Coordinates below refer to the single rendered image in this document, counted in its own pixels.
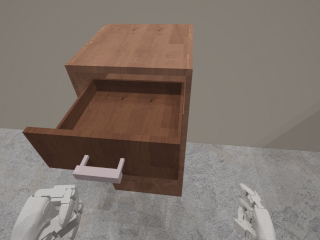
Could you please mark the cabinet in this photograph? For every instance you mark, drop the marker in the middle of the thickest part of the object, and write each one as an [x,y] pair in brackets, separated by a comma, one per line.
[150,52]

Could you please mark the left robot hand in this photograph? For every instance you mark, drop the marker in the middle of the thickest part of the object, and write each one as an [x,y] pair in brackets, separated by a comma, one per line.
[58,206]

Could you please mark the right robot hand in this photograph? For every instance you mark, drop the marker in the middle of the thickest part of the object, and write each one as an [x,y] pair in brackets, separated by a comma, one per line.
[259,225]

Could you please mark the handle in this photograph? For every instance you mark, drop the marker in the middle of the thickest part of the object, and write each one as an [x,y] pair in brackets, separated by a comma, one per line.
[98,174]

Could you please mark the drawer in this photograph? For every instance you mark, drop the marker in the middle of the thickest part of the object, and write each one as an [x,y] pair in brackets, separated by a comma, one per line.
[138,120]

